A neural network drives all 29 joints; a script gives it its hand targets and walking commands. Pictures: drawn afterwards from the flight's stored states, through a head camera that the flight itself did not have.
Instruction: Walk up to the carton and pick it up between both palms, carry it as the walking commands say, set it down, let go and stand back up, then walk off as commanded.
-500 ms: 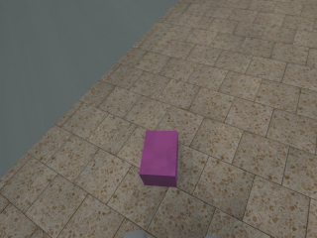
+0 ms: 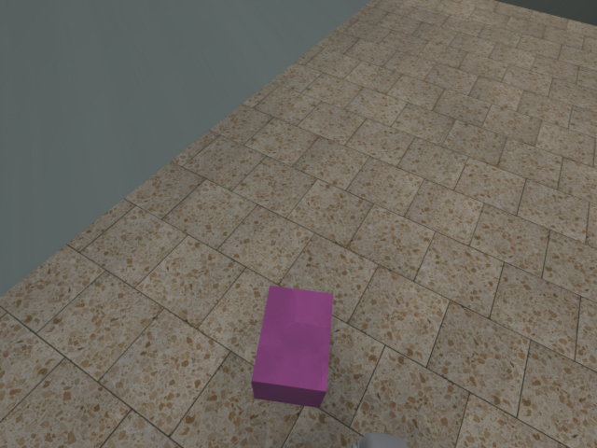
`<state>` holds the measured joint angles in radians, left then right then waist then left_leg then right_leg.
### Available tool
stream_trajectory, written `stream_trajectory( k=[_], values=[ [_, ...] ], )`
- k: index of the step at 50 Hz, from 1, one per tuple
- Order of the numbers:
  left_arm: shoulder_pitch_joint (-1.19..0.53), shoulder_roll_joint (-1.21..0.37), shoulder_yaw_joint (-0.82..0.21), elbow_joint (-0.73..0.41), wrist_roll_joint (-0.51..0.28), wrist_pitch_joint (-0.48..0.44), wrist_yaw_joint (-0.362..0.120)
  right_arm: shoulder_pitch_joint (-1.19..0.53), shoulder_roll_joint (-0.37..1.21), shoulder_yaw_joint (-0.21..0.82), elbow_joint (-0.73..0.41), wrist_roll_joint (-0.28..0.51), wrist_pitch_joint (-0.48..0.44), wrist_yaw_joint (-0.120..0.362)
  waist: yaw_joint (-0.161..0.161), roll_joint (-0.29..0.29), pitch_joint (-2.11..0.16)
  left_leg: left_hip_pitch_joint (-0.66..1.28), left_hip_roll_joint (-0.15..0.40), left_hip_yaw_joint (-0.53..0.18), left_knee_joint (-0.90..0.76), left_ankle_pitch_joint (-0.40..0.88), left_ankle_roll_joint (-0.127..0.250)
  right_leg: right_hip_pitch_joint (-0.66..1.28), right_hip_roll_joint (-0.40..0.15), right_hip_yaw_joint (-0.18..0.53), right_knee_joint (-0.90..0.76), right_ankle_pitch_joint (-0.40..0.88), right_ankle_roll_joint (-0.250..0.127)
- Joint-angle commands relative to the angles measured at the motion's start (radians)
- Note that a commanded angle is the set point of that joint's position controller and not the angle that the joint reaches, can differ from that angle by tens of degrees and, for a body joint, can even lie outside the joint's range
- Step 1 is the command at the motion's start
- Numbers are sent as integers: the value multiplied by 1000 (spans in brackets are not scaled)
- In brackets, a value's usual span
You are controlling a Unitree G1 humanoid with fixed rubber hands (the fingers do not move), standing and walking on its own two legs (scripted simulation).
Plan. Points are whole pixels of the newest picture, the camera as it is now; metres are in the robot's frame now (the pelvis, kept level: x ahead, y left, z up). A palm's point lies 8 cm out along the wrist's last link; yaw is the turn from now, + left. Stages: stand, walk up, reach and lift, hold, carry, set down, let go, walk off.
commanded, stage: walk up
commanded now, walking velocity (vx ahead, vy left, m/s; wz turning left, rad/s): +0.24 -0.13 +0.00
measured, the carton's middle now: (294, 345) +0.48 +0.01 -0.68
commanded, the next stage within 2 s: stand in 1.44 s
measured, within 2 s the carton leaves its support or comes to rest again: neither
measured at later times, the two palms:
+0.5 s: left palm out of the picture +0.10 +0.19 -0.13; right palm out of the picture +0.05 -0.26 -0.15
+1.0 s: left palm out of the picture +0.04 +0.20 -0.14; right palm out of the picture +0.05 -0.23 -0.15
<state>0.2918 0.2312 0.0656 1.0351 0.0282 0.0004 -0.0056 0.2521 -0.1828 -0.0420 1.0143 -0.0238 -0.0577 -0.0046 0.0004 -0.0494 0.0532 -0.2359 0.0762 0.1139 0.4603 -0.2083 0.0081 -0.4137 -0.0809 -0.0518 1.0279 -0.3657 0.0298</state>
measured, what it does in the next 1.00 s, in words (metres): steps on the spot: right foot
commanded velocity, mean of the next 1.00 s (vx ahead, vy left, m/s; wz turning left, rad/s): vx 0.00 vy -0.01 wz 0.00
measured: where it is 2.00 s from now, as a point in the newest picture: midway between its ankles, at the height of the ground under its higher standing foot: outside the picture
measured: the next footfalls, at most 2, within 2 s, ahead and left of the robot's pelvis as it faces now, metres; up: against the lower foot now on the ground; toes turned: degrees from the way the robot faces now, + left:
right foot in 0.22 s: +0.08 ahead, -0.13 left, +0.00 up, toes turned +2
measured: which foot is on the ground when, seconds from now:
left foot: down 0.00-1.00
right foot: up 0.00-0.20, down 0.22-1.00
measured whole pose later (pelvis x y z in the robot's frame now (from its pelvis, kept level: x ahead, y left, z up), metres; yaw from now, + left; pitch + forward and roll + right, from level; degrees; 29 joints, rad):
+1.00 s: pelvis +0.06 -0.02 +0.00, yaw +1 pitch -2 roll +0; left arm 0.28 0.14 0.03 1.17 0.01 -0.01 0.04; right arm 0.30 -0.12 -0.02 1.16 -0.01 -0.01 -0.05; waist 0.01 0.00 0.03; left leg -0.07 0.04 0.07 0.34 -0.24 -0.02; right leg -0.17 -0.03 -0.08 0.37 -0.17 0.00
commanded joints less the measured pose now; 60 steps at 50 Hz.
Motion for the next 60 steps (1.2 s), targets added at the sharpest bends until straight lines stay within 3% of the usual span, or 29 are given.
stream_trajectory(
  k=[1,2,3,4,6,8,9,10,11,12,13,14,16,18,21,30,49,50,51,52,53,54,57,60],
  values=[
    [87,13,-2,-5,-4,20,-4,54,-118,-15,-23,-8,-22,-11,10,233,-23,33,231,-188,-214,359,95,-24,-16,39,3,101,5],
    [60,5,-9,-20,-12,25,-2,31,-98,-4,-36,-11,-23,-14,15,244,-10,21,194,-126,-196,486,89,14,-3,34,-92,130,5],
    [11,3,-13,-48,-19,19,5,3,-87,6,-24,8,-13,-23,16,321,15,43,142,-55,-151,773,84,48,33,17,-239,96,12],
    [2,4,-17,-52,-24,15,11,37,-98,7,-2,6,-8,-25,-1,323,-21,104,136,-51,-140,845,87,62,59,-15,-306,99,20],
    [-8,16,-13,-53,-31,19,23,74,-114,1,17,2,2,-28,-15,275,-67,152,162,-72,-110,816,105,105,64,-24,-383,92,19],
    [-17,14,-14,-60,-32,17,29,68,-131,-15,16,3,19,-28,-7,232,-66,127,156,-88,-88,626,105,161,66,-29,-520,155,5],
    [-3,8,-16,-55,-29,11,32,53,-133,-21,11,8,31,-27,6,215,-62,86,135,-99,-78,468,90,220,65,-42,-617,225,-8],
    [15,24,-12,-50,-22,0,35,66,-103,-15,8,11,38,-25,10,170,-63,29,109,-108,-57,301,67,297,18,-13,-661,277,-25],
    [40,60,-2,-45,-14,-11,37,100,-58,-5,4,13,44,-24,9,58,-84,-27,58,-93,0,102,36,368,-84,81,-666,422,-37],
    [-22,102,-2,-55,-18,-13,34,153,-14,11,10,21,55,-23,-14,-97,-69,-52,-11,-62,9,-109,-10,307,-179,209,-724,459,-82],
    [-49,100,-9,-43,-19,-8,31,160,-34,6,28,25,72,-27,-16,-134,-59,24,-10,-46,14,-155,-30,227,-178,229,-784,352,-105],
    [-81,86,-11,-39,-19,-7,32,158,-37,5,34,24,79,-27,-24,-141,-33,44,-9,-56,-13,-119,-34,211,-153,212,-815,239,-97],
    [-104,63,-14,-37,-24,-5,36,136,-43,2,40,19,74,-25,-21,-124,-9,67,-3,-60,-69,-37,-29,209,-110,175,-832,152,-78],
    [-84,48,-17,-31,-28,-8,36,131,-43,0,52,18,65,-26,-14,-74,-12,87,12,-69,-102,2,-22,220,-87,154,-815,180,-70],
    [-59,40,-19,-14,-29,-15,36,123,-41,1,70,17,59,-29,-4,-23,-9,98,25,-73,-130,25,-21,236,-72,140,-802,204,-63],
    [-24,17,-20,38,-22,-16,34,109,-35,6,110,16,48,-32,5,55,2,100,45,-88,-170,56,-19,240,-43,97,-772,217,-50],
    [52,-22,-29,124,-17,-16,44,120,-14,10,148,17,45,-43,12,61,31,88,56,-110,-198,85,-8,265,-35,45,-710,307,-37],
    [62,-17,-27,125,-18,-12,48,136,-34,3,144,2,50,-51,8,55,57,82,54,-115,-171,137,-14,241,-43,44,-706,346,-19],
    [51,33,-12,103,-26,-9,53,124,-77,-18,137,13,57,-61,8,64,79,56,70,-103,-64,350,-20,219,-86,57,-629,629,-20],
    [66,57,-2,93,-28,-9,58,145,-91,-26,131,20,60,-66,5,43,1,68,67,-93,1,444,-22,243,-96,50,-581,765,-28],
    [76,60,4,84,-28,-6,62,164,-89,-28,126,22,60,-68,3,33,-62,77,63,-83,41,474,-23,257,-99,40,-547,808,-34],
    [78,55,9,72,-28,1,65,166,-81,-29,118,22,63,-69,2,29,-100,70,59,-75,71,466,-21,256,-99,31,-524,785,-38],
    [34,34,11,23,-25,30,67,141,-65,-26,75,16,84,-63,-7,39,-88,11,75,-96,67,341,3,176,-81,24,-489,550,-41],
    [19,2,10,-27,-20,47,62,72,-122,-41,22,10,96,-58,-4,198,-43,-142,205,-226,-50,272,99,147,9,-34,-294,221,-21]
  ],
)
